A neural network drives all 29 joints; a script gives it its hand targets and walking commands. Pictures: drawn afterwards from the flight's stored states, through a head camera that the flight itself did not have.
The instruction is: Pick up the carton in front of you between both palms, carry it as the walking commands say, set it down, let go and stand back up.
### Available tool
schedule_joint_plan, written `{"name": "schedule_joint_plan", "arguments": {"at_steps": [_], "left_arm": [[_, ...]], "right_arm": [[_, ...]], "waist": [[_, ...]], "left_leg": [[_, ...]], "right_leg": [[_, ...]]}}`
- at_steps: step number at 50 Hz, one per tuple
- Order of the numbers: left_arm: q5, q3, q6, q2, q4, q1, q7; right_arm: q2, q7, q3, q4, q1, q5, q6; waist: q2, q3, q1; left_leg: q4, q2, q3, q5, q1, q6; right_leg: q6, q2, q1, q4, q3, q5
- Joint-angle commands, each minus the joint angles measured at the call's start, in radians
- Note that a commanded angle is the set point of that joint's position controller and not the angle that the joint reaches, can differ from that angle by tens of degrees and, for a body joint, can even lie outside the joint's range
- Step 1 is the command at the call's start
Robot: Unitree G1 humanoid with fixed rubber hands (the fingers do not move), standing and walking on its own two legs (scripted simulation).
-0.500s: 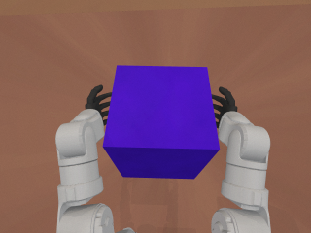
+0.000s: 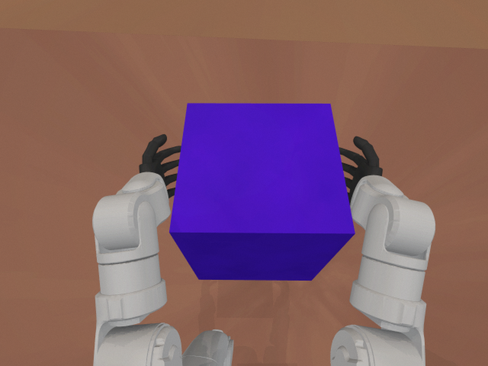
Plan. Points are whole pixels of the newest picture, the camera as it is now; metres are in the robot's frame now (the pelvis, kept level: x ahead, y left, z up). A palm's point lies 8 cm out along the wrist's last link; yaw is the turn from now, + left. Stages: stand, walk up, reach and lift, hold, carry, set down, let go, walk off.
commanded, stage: carry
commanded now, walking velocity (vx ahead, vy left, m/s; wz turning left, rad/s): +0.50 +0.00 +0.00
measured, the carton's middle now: (256, 202) +0.36 +0.04 +0.06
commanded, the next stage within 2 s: none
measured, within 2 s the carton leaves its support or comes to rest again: neither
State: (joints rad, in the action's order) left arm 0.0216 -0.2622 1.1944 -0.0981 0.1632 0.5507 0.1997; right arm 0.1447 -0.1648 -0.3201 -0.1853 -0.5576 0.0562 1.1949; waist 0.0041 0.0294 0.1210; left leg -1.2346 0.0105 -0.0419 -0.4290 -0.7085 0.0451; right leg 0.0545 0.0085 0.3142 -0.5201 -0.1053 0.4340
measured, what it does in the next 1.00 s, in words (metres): climbs: left foot 0.03 m higher, then right foot 0.03 m higher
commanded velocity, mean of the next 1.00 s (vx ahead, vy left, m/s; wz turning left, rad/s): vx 0.50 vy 0.00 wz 0.00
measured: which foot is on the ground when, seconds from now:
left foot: up 0.00-0.12, down 0.14-0.56, up 0.58-0.90, down 0.92-1.00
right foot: down 0.00-0.18, up 0.20-0.52, down 0.54-0.94, up 0.96-1.00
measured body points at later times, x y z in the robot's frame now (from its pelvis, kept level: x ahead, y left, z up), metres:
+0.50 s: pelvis +0.31 +0.02 +0.04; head +0.34 +0.02 +0.49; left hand +0.68 +0.15 +0.18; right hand +0.66 -0.16 +0.18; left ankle +0.23 +0.11 -0.70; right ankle +0.44 -0.09 -0.65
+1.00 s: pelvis +0.62 +0.03 +0.07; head +0.63 +0.03 +0.52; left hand +0.99 +0.17 +0.21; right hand +0.97 -0.14 +0.21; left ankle +0.70 +0.11 -0.63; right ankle +0.49 -0.08 -0.57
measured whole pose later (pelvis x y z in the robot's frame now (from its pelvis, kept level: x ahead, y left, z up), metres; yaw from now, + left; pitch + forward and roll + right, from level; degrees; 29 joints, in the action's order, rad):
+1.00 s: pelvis +0.62 +0.03 +0.07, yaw +0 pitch +4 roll +2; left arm 0.00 -0.29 1.19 -0.07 0.09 0.58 0.16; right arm 0.13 -0.18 -0.27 -0.10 -0.57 0.06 1.19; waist 0.02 0.06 -0.05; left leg -0.71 -0.02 -0.15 -0.38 -0.53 0.07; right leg 0.01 -0.03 0.37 -1.13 -0.01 0.51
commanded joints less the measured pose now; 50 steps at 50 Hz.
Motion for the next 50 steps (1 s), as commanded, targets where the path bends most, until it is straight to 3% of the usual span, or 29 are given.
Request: {"name": "schedule_joint_plan", "arguments": {"at_steps": [1, 4, 6, 7, 8, 9, 10, 12, 13, 15, 19, 23, 25, 26, 27, 28, 29, 30, 31, 32, 34, 40, 43, 45, 46, 47, 48, 49, 50], "left_arm": [[0.356, 0.711, -0.045, -0.791, 0.157, 0.786, -0.101], [0.313, 0.669, -0.031, -0.745, 0.081, 0.690, -0.090], [0.274, 0.644, -0.020, -0.729, 0.035, 0.644, -0.084], [0.253, 0.634, -0.013, -0.723, 0.020, 0.623, -0.082], [0.227, 0.620, -0.008, -0.705, 0.017, 0.627, -0.078], [0.209, 0.592, 0.001, -0.714, 0.025, 0.595, -0.077], [0.189, 0.580, -0.001, -0.700, 0.041, 0.632, -0.071], [0.134, 0.529, -0.012, -0.730, 0.022, 0.618, -0.061], [0.111, 0.519, -0.018, -0.744, 0.010, 0.603, -0.060], [0.078, 0.520, -0.038, -0.759, 0.023, 0.594, -0.056], [0.052, 0.538, -0.064, -0.712, 0.077, 0.601, -0.035], [0.074, 0.555, -0.044, -0.643, 0.103, 0.571, -0.025], [0.090, 0.562, -0.024, -0.626, 0.086, 0.555, -0.028], [0.099, 0.562, -0.017, -0.625, 0.061, 0.540, -0.030], [0.104, 0.560, -0.010, -0.620, 0.033, 0.514, -0.031], [0.099, 0.550, -0.007, -0.597, 0.021, 0.503, -0.027], [0.112, 0.554, -0.003, -0.624, 0.014, 0.503, -0.027], [0.136, 0.574, 0.004, -0.644, 0.048, 0.554, -0.035], [0.189, 0.623, 0.001, -0.705, 0.078, 0.623, -0.048], [0.239, 0.662, -0.007, -0.756, 0.119, 0.696, -0.064], [0.317, 0.713, -0.026, -0.826, 0.171, 0.813, -0.091], [0.335, 0.687, -0.036, -0.778, 0.111, 0.747, -0.096], [0.275, 0.644, -0.020, -0.738, 0.033, 0.659, -0.086], [0.239, 0.624, -0.009, -0.727, 0.007, 0.630, -0.082], [0.217, 0.611, -0.003, -0.715, 0.003, 0.627, -0.079], [0.198, 0.587, 0.004, -0.709, 0.013, 0.610, -0.076], [0.182, 0.574, 0.005, -0.703, 0.021, 0.627, -0.071], [0.162, 0.554, -0.002, -0.718, 0.015, 0.646, -0.064], [0.136, 0.526, -0.006, -0.726, 0.014, 0.633, -0.059]], "right_arm": [[0.619, -0.016, 0.575, -0.054, -0.595, -0.128, -0.043], [0.585, -0.018, 0.582, -0.031, -0.553, -0.124, -0.029], [0.591, -0.010, 0.589, -0.002, -0.535, -0.133, -0.016], [0.594, -0.004, 0.592, 0.022, -0.522, -0.143, -0.011], [0.603, 0.003, 0.595, 0.037, -0.506, -0.154, -0.007], [0.596, 0.003, 0.606, 0.032, -0.524, -0.161, -0.011], [0.640, 0.008, 0.622, 0.024, -0.526, -0.184, -0.007], [0.734, 0.035, 0.709, -0.055, -0.658, -0.275, -0.015], [0.777, 0.051, 0.753, -0.091, -0.725, -0.329, -0.027], [0.823, 0.070, 0.800, -0.136, -0.799, -0.400, -0.048], [0.789, 0.075, 0.801, -0.148, -0.781, -0.438, -0.070], [0.697, 0.055, 0.742, -0.099, -0.672, -0.389, -0.048], [0.660, 0.042, 0.706, -0.064, -0.620, -0.345, -0.029], [0.641, 0.036, 0.689, -0.048, -0.592, -0.320, -0.019], [0.617, 0.028, 0.670, -0.036, -0.579, -0.293, -0.010], [0.609, 0.022, 0.649, -0.035, -0.560, -0.275, 0.001], [0.592, 0.017, 0.629, -0.038, -0.586, -0.257, 0.006], [0.610, 0.013, 0.614, -0.021, -0.591, -0.235, 0.006], [0.617, 0.012, 0.584, -0.012, -0.576, -0.208, 0.003], [0.638, 0.012, 0.562, -0.006, -0.572, -0.187, -0.002], [0.665, 0.009, 0.554, -0.014, -0.597, -0.153, -0.018], [0.609, -0.017, 0.579, -0.037, -0.590, -0.130, -0.033], [0.597, -0.008, 0.591, -0.003, -0.558, -0.136, -0.014], [0.613, 0.004, 0.600, 0.027, -0.549, -0.155, -0.005], [0.615, 0.008, 0.600, 0.051, -0.536, -0.165, -0.002], [0.608, 0.008, 0.601, 0.048, -0.535, -0.168, -0.004], [0.633, 0.008, 0.612, 0.045, -0.544, -0.180, -0.005], [0.665, 0.016, 0.634, 0.008, -0.594, -0.210, -0.004], [0.720, 0.029, 0.687, -0.029, -0.653, -0.263, -0.011]], "waist": [[0.099, 0.402, -0.048], [0.145, 0.371, -0.053], [0.158, 0.409, -0.125], [0.117, 0.468, -0.177], [0.033, 0.556, -0.240], [-0.284, 0.629, -0.232], [-0.283, 0.552, -0.219], [-0.022, 0.473, -0.210], [0.011, 0.461, -0.203], [-0.048, 0.473, -0.179], [-0.105, 0.437, -0.194], [-0.153, 0.389, -0.185], [-0.160, 0.411, -0.131], [-0.115, 0.457, -0.083], [-0.050, 0.537, -0.032], [0.220, 0.632, -0.023], [0.291, 0.553, -0.001], [0.164, 0.505, -0.015], [0.035, 0.480, -0.011], [-0.023, 0.460, -0.025], [0.016, 0.456, -0.055], [0.111, 0.402, -0.049], [0.157, 0.375, -0.070], [0.132, 0.435, -0.157], [0.064, 0.520, -0.209], [-0.197, 0.605, -0.226], [-0.328, 0.557, -0.229], [-0.196, 0.518, -0.207], [-0.062, 0.485, -0.218]], "left_leg": [[0.198, 0.043, 0.007, 0.037, -0.109, -0.006], [0.470, -0.012, -0.099, 0.085, 0.102, 0.001], [0.585, -0.097, -0.211, 0.133, 0.367, 0.021], [0.646, -0.126, -0.232, 0.159, 0.589, 0.044], [0.657, -0.027, -0.066, 0.078, 0.859, 0.072], [0.821, 0.278, 0.570, -0.078, 1.009, 0.234], [0.925, 0.315, 0.765, 0.124, 1.014, 0.274], [0.781, 0.304, 0.553, 0.450, 0.921, 0.253], [0.777, 0.283, 0.479, 0.470, 0.871, 0.216], [0.816, 0.254, 0.382, 0.325, 0.830, 0.163], [0.869, 0.251, 0.282, 0.319, 0.814, 0.190], [0.903, 0.215, 0.117, 0.367, 0.697, 0.151], [0.800, 0.200, 0.042, 0.560, 0.632, 0.112], [0.646, 0.166, -0.039, 0.715, 0.571, 0.070], [0.433, 0.128, -0.086, 0.658, 0.433, 0.020], [0.123, 0.023, -0.078, 0.347, 0.156, -0.043], [-0.069, -0.095, -0.010, -0.099, -0.070, -0.046], [-0.208, -0.041, 0.073, -0.099, -0.150, -0.014], [-0.249, -0.012, 0.076, -0.077, -0.176, -0.002], [-0.205, 0.013, 0.081, -0.043, -0.170, 0.008], [-0.096, 0.032, 0.073, 0.002, -0.120, 0.014], [0.293, 0.046, -0.012, 0.058, -0.035, -0.003], [0.512, -0.031, -0.146, 0.084, 0.169, 0.007], [0.647, -0.117, -0.240, 0.157, 0.488, 0.032], [0.650, -0.072, -0.141, 0.120, 0.765, 0.064], [0.791, 0.226, 0.436, -0.105, 0.937, 0.196], [0.934, 0.320, 0.775, 0.074, 1.014, 0.278], [0.858, 0.332, 0.698, 0.221, 1.004, 0.290], [0.791, 0.316, 0.591, 0.380, 0.939, 0.275]], "right_leg": [[0.178, -0.269, -0.400, 0.167, 0.319, -0.339], [0.130, -0.225, -0.305, 0.176, 0.182, -0.439], [0.081, -0.207, -0.241, 0.038, 0.090, -0.706], [0.044, -0.173, -0.172, -0.117, 0.011, -0.834], [0.000, -0.151, -0.002, -0.339, -0.007, -0.638], [-0.062, -0.008, 0.263, -0.651, -0.003, -0.286], [-0.057, 0.065, 0.431, -0.832, 0.089, 0.087], [-0.021, -0.013, 0.527, -0.959, 0.136, 0.047], [-0.010, -0.031, 0.531, -0.920, 0.140, 0.030], [-0.001, -0.047, 0.491, -0.804, 0.136, -0.006], [-0.010, -0.053, 0.507, -0.602, 0.077, -0.021], [-0.008, -0.022, 0.281, -0.242, -0.021, -0.081], [0.003, 0.054, 0.058, -0.131, -0.130, -0.117], [0.021, 0.086, -0.147, -0.050, -0.163, -0.166], [0.055, 0.032, -0.411, -0.061, -0.049, -0.118], [0.198, -0.274, -0.605, 0.073, 0.534, 0.065], [0.284, -0.336, -0.640, 0.214, 0.815, -0.109], [0.286, -0.352, -0.615, 0.141, 0.743, -0.253], [0.272, -0.339, -0.561, 0.078, 0.644, -0.398], [0.233, -0.318, -0.499, 0.069, 0.561, -0.434], [0.171, -0.282, -0.429, 0.108, 0.462, -0.297], [0.169, -0.259, -0.341, 0.181, 0.259, -0.310], [0.117, -0.227, -0.278, 0.165, 0.148, -0.449], [0.056, -0.189, -0.202, -0.050, 0.028, -0.723], [0.013, -0.157, -0.059, -0.246, -0.021, -0.696], [-0.057, -0.053, 0.184, -0.572, -0.027, -0.401], [-0.065, 0.082, 0.428, -0.769, 0.048, 0.098], [-0.033, 0.027, 0.511, -0.909, 0.138, 0.094], [-0.022, -0.006, 0.539, -0.951, 0.136, 0.067]]}}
